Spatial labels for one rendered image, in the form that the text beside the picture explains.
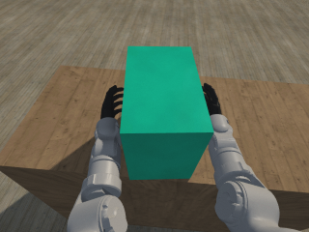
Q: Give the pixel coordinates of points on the left robot upper arm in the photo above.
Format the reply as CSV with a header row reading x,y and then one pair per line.
x,y
102,214

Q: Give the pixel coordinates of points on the robot left forearm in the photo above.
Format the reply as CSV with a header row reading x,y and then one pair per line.
x,y
103,176

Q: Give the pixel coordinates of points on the robot left hand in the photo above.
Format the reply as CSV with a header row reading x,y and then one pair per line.
x,y
108,106

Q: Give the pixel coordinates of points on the carton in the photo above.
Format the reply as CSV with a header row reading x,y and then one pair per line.
x,y
165,122

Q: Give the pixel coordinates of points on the robot right forearm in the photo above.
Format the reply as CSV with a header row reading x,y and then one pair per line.
x,y
226,158

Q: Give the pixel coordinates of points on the pedestal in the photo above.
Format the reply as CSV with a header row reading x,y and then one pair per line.
x,y
49,152

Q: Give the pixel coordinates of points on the robot right hand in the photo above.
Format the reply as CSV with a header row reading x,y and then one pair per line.
x,y
211,98

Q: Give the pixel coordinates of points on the right robot upper arm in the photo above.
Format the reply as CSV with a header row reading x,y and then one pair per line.
x,y
248,208

